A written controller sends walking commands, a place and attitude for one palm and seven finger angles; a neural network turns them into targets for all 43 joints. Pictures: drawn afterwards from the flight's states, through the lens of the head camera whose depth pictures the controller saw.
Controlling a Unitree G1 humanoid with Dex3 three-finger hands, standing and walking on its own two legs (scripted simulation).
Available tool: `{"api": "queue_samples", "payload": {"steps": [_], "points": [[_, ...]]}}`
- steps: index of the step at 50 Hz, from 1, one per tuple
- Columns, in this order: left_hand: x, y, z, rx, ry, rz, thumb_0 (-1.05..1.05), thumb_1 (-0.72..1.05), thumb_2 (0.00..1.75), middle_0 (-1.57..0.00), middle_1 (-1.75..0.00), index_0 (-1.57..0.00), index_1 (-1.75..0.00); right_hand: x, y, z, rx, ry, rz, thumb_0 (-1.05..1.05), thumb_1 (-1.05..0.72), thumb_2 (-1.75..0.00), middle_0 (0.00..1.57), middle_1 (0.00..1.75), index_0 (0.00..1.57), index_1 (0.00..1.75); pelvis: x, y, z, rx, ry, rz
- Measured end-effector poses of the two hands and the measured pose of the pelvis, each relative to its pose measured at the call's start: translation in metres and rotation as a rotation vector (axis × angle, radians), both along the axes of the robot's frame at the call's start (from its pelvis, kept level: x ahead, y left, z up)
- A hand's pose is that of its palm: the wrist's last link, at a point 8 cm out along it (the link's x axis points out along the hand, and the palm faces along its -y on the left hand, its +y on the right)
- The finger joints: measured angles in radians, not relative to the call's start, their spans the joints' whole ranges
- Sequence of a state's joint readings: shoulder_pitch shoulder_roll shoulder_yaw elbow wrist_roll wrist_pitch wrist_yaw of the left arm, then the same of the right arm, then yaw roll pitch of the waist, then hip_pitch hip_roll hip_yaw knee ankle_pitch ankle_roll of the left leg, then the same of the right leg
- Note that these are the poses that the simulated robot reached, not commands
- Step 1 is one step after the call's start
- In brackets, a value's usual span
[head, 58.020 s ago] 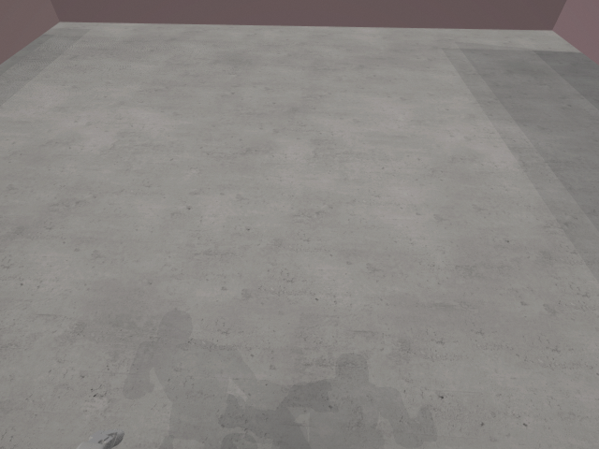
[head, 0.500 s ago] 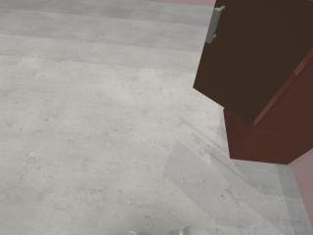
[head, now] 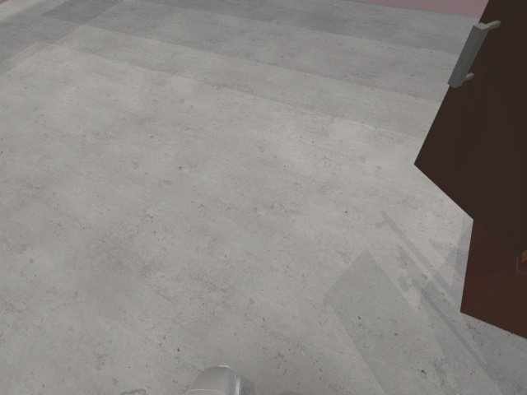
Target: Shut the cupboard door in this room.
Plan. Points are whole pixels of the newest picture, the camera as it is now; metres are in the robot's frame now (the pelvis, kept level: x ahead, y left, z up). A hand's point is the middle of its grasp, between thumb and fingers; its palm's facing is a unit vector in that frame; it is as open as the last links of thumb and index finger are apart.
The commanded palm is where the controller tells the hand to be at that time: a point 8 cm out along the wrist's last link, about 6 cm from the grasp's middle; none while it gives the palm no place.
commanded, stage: walk to a spot facing it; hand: left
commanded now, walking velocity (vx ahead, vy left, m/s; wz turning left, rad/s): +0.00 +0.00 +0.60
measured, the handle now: (474, 54) +0.79 -0.47 +0.05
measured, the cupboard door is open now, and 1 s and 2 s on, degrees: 53 53 53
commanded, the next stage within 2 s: turn to face it in 1.00 s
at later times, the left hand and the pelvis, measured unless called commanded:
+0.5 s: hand out of the picture +0.09 +0.27 -0.16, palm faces +0.28 -0.93 -0.24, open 7.4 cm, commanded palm none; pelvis +0.06 +0.04 +0.00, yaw +16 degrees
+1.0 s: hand (157, 374) +0.18 +0.21 -0.16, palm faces +0.53 -0.82 -0.22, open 7.2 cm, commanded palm none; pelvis +0.24 +0.04 +0.00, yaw +31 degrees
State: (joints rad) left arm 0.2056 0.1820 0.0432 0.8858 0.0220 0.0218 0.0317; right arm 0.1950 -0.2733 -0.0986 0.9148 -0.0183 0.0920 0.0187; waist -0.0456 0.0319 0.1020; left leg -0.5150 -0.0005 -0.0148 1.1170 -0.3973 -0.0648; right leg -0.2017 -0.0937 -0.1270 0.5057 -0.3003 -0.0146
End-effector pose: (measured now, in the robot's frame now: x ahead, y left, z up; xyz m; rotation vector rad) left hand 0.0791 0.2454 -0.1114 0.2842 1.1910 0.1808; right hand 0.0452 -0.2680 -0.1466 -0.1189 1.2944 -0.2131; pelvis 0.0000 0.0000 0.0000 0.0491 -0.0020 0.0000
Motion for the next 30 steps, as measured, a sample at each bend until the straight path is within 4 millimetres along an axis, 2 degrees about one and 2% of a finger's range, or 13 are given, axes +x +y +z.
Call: {"api": "queue_samples", "payload": {"steps": [5,11,13,15,18,21,26,30], "points": [[-0.050,0.008,-0.013,-0.033,0.041,0.126,0.01,0.91,0.89,-0.21,-0.30,-0.21,-0.30,0.041,0.018,0.002,-0.004,-0.010,0.134,0.00,-0.91,-0.90,0.19,0.30,0.20,0.30,-0.003,0.005,-0.003,-0.009,-0.001,0.084],[-0.113,0.034,-0.041,-0.083,0.119,0.284,0.01,0.91,0.89,-0.21,-0.30,-0.21,-0.30,0.107,0.061,0.011,-0.035,-0.131,0.308,0.01,-0.91,-0.90,0.20,0.30,0.20,0.30,0.003,0.027,-0.018,-0.034,0.013,0.177],[-0.126,0.044,-0.047,-0.087,0.162,0.313,0.01,0.91,0.89,-0.21,-0.30,-0.21,-0.30,0.121,0.073,0.014,-0.047,-0.176,0.341,0.00,-0.91,-0.90,0.20,0.30,0.20,0.30,0.006,0.033,-0.021,-0.029,0.008,0.188],[-0.126,0.051,-0.045,-0.088,0.181,0.321,0.01,0.91,0.89,-0.20,-0.30,-0.20,-0.30,0.126,0.081,0.020,-0.051,-0.191,0.357,0.00,-0.91,-0.90,0.20,0.30,0.20,0.30,0.012,0.037,-0.017,-0.031,0.003,0.195],[-0.106,0.060,-0.035,-0.088,0.141,0.326,0.02,0.91,0.89,-0.20,-0.30,-0.20,-0.30,0.122,0.087,0.024,-0.051,-0.164,0.362,0.00,-0.91,-0.90,0.20,0.30,0.20,0.30,0.024,0.042,-0.009,-0.042,-0.001,0.224],[-0.071,0.065,-0.025,-0.083,0.064,0.320,0.02,0.91,0.89,-0.20,-0.30,-0.20,-0.30,0.112,0.088,0.021,-0.040,-0.099,0.359,0.00,-0.91,-0.90,0.20,0.30,0.20,0.30,0.039,0.043,-0.003,-0.046,-0.007,0.252],[0.000,0.065,-0.012,-0.068,-0.049,0.289,0.01,0.91,0.89,-0.20,-0.30,-0.20,-0.30,0.099,0.080,0.007,-0.007,0.029,0.332,0.00,-0.90,-0.90,0.20,0.30,0.20,0.30,0.073,0.039,-0.002,-0.033,-0.009,0.279],[0.062,0.056,-0.009,-0.048,-0.111,0.253,0.01,0.91,0.89,-0.20,-0.30,-0.20,-0.30,0.101,0.066,-0.012,0.023,0.121,0.295,0.00,-0.90,-0.90,0.20,0.30,0.20,0.30,0.111,0.030,-0.012,-0.013,-0.008,0.287]]}}
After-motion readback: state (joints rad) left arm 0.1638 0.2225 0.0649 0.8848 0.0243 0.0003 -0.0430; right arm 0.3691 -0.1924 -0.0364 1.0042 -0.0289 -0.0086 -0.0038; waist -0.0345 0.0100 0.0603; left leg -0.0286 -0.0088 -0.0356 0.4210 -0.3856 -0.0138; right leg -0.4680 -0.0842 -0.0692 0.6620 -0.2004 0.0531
